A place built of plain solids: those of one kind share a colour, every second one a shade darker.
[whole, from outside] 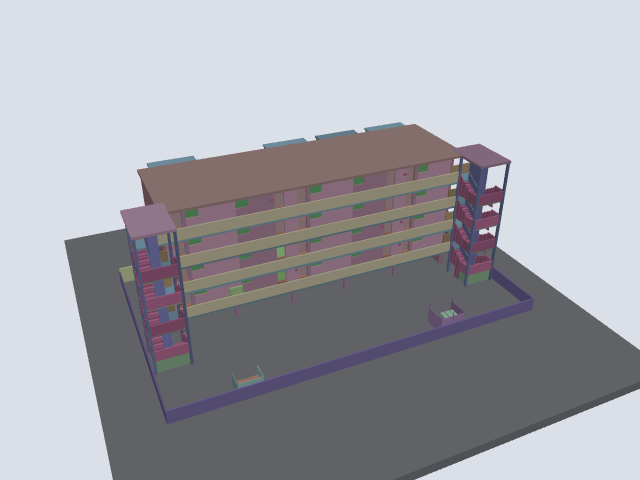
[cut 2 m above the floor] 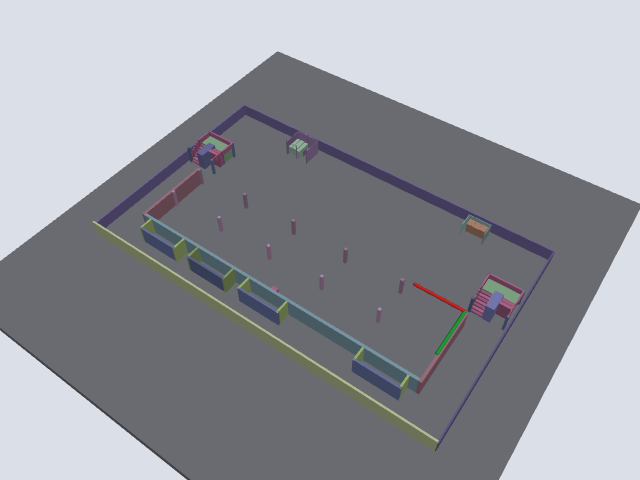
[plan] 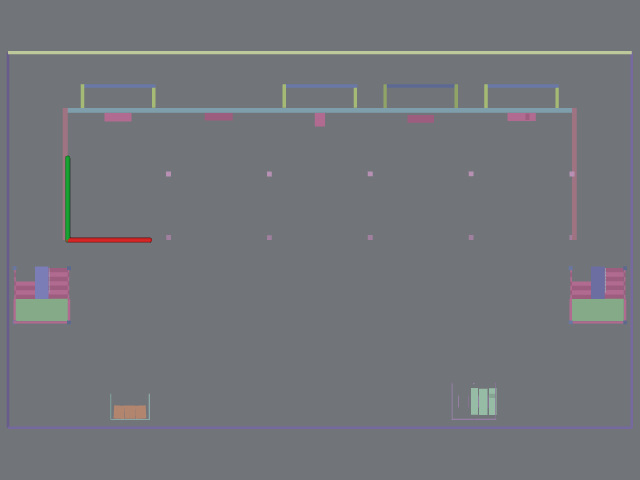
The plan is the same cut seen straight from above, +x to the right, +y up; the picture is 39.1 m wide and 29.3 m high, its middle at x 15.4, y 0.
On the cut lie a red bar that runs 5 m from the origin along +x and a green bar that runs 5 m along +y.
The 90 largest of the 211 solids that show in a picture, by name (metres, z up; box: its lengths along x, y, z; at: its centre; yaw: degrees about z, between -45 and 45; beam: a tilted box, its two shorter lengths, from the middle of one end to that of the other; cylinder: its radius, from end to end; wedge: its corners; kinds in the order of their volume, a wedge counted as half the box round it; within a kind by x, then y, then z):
{
 "roof_1": {"box": [31.78, 10.18, 0.25], "at": [15.39, 3.17, 14.19]},
 "gable_1": {"box": [0.3, 8.06, 14.12], "at": [-0.15, 4.03, 7.01]},
 "gable_2": {"box": [0.3, 8.06, 14.12], "at": [30.93, 4.03, 7.01]},
 "face_1": {"box": [0.7, 0.3, 2.81], "at": [0.35, 0.15, 9.6]},
 "face_2": {"box": [3.51, 0.3, 2.81], "at": [5.0, 0.15, 3.97]},
 "face_3": {"box": [3.51, 0.3, 2.81], "at": [5.0, 0.15, 6.78]},
 "face_4": {"box": [3.51, 0.3, 2.81], "at": [5.0, 0.15, 9.6]},
 "face_5": {"box": [3.51, 0.3, 3.06], "at": [5.0, 0.15, 12.54]},
 "face_6": {"box": [2.71, 0.3, 2.81], "at": [9.31, 0.15, 3.97]},
 "face_7": {"box": [2.71, 0.3, 2.81], "at": [9.31, 0.15, 6.78]},
 "face_8": {"box": [2.71, 0.3, 2.81], "at": [9.31, 0.15, 9.6]},
 "face_9": {"box": [2.71, 0.3, 3.06], "at": [9.31, 0.15, 12.54]},
 "face_10": {"box": [1.4, 0.3, 2.81], "at": [12.31, 0.15, 3.97]},
 "face_11": {"box": [1.4, 0.3, 2.81], "at": [12.31, 0.15, 6.78]},
 "face_12": {"box": [1.4, 0.3, 2.81], "at": [12.31, 0.15, 9.6]},
 "face_13": {"box": [1.4, 0.3, 3.06], "at": [12.31, 0.15, 12.54]},
 "face_14": {"box": [3.51, 0.3, 2.81], "at": [17.32, 0.15, 3.97]},
 "face_15": {"box": [3.51, 0.3, 2.81], "at": [17.32, 0.15, 6.78]},
 "face_16": {"box": [3.51, 0.3, 2.81], "at": [17.32, 0.15, 9.6]},
 "face_17": {"box": [3.51, 0.3, 3.06], "at": [17.32, 0.15, 12.54]},
 "face_18": {"box": [2.71, 0.3, 2.81], "at": [21.62, 0.15, 3.97]},
 "face_19": {"box": [2.71, 0.3, 2.81], "at": [21.62, 0.15, 6.78]},
 "face_20": {"box": [2.71, 0.3, 2.81], "at": [21.62, 0.15, 9.6]},
 "face_21": {"box": [2.71, 0.3, 3.06], "at": [21.62, 0.15, 12.54]},
 "face_22": {"box": [1.4, 0.3, 2.81], "at": [24.62, 0.15, 3.97]},
 "face_23": {"box": [1.4, 0.3, 2.81], "at": [24.62, 0.15, 6.78]},
 "face_24": {"box": [1.4, 0.3, 2.81], "at": [24.62, 0.15, 9.6]},
 "face_25": {"box": [1.4, 0.3, 3.06], "at": [24.62, 0.15, 12.54]},
 "face_26": {"box": [2.91, 0.3, 2.81], "at": [29.33, 0.15, 3.97]},
 "face_27": {"box": [2.91, 0.3, 2.81], "at": [29.33, 0.15, 6.78]},
 "face_28": {"box": [2.91, 0.3, 2.81], "at": [29.33, 0.15, 9.6]},
 "face_29": {"box": [2.91, 0.3, 3.06], "at": [29.33, 0.15, 12.54]},
 "deck_1": {"box": [37.12, 1.72, 0.24], "at": [15.39, -0.86, 2.69]},
 "deck_2": {"box": [37.12, 1.72, 0.24], "at": [15.39, -0.86, 5.51]},
 "deck_3": {"box": [37.12, 1.72, 0.24], "at": [15.39, -0.86, 8.32]},
 "deck_4": {"box": [37.12, 1.72, 0.24], "at": [15.39, -0.86, 11.14]},
 "bay_back_1": {"box": [4.56, 0.21, 14.12], "at": [3.08, 9.4, 7.01]},
 "bay_back_2": {"box": [4.56, 0.21, 14.12], "at": [15.39, 9.4, 7.01]},
 "bay_back_3": {"box": [4.56, 0.21, 14.12], "at": [21.55, 9.4, 7.01]},
 "bay_back_4": {"box": [4.56, 0.21, 14.12], "at": [27.7, 9.4, 7.01]},
 "spine_1": {"box": [0.83, 1.98, 14.12], "at": [-1.58, -2.61, 7.01]},
 "spine_2": {"box": [0.83, 1.98, 14.12], "at": [32.36, -2.61, 7.01]},
 "unit_floor_1": {"box": [5.92, 7.46, 0.39], "at": [9.23, 4.03, 2.77]},
 "unit_floor_2": {"box": [5.92, 7.46, 0.39], "at": [9.23, 4.03, 5.58]},
 "bay_side_1": {"box": [0.21, 1.44, 14.12], "at": [0.91, 8.78, 7.01]},
 "bay_side_2": {"box": [0.21, 1.44, 14.12], "at": [5.25, 8.78, 7.01]},
 "bay_side_3": {"box": [0.21, 1.44, 14.12], "at": [13.22, 8.78, 7.01]},
 "bay_side_4": {"box": [0.21, 1.44, 14.12], "at": [17.56, 8.78, 7.01]},
 "bay_side_5": {"box": [0.21, 1.44, 14.12], "at": [19.37, 8.78, 7.01]},
 "bay_side_6": {"box": [0.21, 1.44, 14.12], "at": [23.72, 8.78, 7.01]},
 "bay_side_7": {"box": [0.21, 1.44, 14.12], "at": [25.53, 8.78, 7.01]},
 "bay_side_8": {"box": [0.21, 1.44, 14.12], "at": [29.88, 8.78, 7.01]},
 "back_1": {"box": [30.78, 0.3, 2.61], "at": [15.39, 7.91, 1.26]},
 "deck_guard_1": {"box": [31.95, 0.15, 1.15], "at": [14.81, -1.65, 11.78]},
 "deck_guard_2": {"box": [30.78, 0.15, 1.15], "at": [15.39, -1.65, 3.34]},
 "deck_guard_3": {"box": [30.78, 0.15, 1.15], "at": [15.39, -1.65, 6.15]},
 "deck_guard_4": {"box": [30.78, 0.15, 1.15], "at": [15.39, -1.65, 8.97]},
 "site_fence_1": {"box": [0.15, 22.9, 1.45], "at": [-3.65, -0.01, 0.68]},
 "site_fence_2": {"box": [38.08, 0.15, 1.45], "at": [15.39, -11.46, 0.68]},
 "site_fence_3": {"box": [0.15, 22.9, 1.45], "at": [34.43, -0.01, 0.68]},
 "site_backwall_1": {"box": [38.08, 0.2, 1.85], "at": [15.39, 11.44, 0.88]},
 "half_1": {"box": [3.17, 1.36, 1.46], "at": [-1.58, -4.27, 0.68]},
 "half_2": {"box": [3.17, 1.36, 1.46], "at": [32.36, -4.27, 0.68]},
 "troof_1": {"box": [3.67, 5.22, 0.25], "at": [-1.58, -2.59, 14.2]},
 "troof_2": {"box": [3.67, 5.22, 0.25], "at": [32.36, -2.59, 14.2]},
 "post_1": {"box": [0.24, 0.24, 14.12], "at": [-3.24, -5.03, 7.01]},
 "post_2": {"box": [0.24, 0.24, 14.12], "at": [-3.24, -1.72, 7.01]},
 "post_3": {"box": [0.24, 0.24, 14.12], "at": [0.07, -5.03, 7.01]},
 "post_4": {"box": [0.24, 0.24, 14.12], "at": [0.07, -1.72, 7.01]},
 "post_5": {"box": [0.24, 0.24, 14.12], "at": [30.71, -5.03, 7.01]},
 "post_6": {"box": [0.24, 0.24, 14.12], "at": [30.71, -1.72, 7.01]},
 "post_7": {"box": [0.24, 0.24, 14.12], "at": [34.02, -5.03, 7.01]},
 "post_8": {"box": [0.24, 0.24, 14.12], "at": [34.02, -1.72, 7.01]},
 "bay_roof_1": {"box": [4.76, 1.59, 0.2], "at": [3.08, 8.81, 14.17]},
 "bay_roof_2": {"box": [4.76, 1.59, 0.2], "at": [15.39, 8.81, 14.17]},
 "bay_roof_3": {"box": [4.76, 1.59, 0.2], "at": [21.55, 8.81, 14.17]},
 "bay_roof_4": {"box": [4.76, 1.59, 0.2], "at": [27.7, 8.81, 14.17]},
 "piece_1": {"box": [1.17, 0.27, 1.81], "at": [-2.58, -3.2, 0.85]},
 "piece_2": {"box": [1.17, 0.27, 1.98], "at": [-2.58, -2.93, 0.94]},
 "piece_3": {"box": [1.66, 0.52, 1.04], "at": [3.07, 7.49, 0.47]},
 "piece_4": {"box": [1.7, 0.46, 1.1], "at": [9.22, 7.52, 0.5]},
 "piece_5": {"box": [1.62, 0.48, 0.99], "at": [21.55, 7.4, 0.44]},
 "piece_6": {"box": [1.73, 0.49, 1.01], "at": [27.7, 7.5, 0.45]},
 "piece_7": {"box": [1.17, 0.27, 1.81], "at": [31.36, -3.2, 0.85]},
 "piece_8": {"box": [1.17, 0.27, 1.98], "at": [31.36, -2.93, 0.94]},
 "bike_shelter_bike_1": {"box": [0.42, 1.63, 0.99], "at": [24.83, -9.85, 0.44]},
 "bike_shelter_bike_2": {"box": [0.52, 1.61, 1.02], "at": [25.37, -9.88, 0.46]},
 "bike_shelter_bike_3": {"box": [0.46, 1.64, 0.99], "at": [25.94, -9.87, 0.45]},
 "binstore_bin_1": {"box": [0.65, 0.81, 1.1], "at": [3.14, -10.51, 0.5], "yaw": -3.2},
 "binstore_bin_2": {"box": [0.64, 0.81, 1.1], "at": [4.46, -10.51, 0.5], "yaw": 2.5}
}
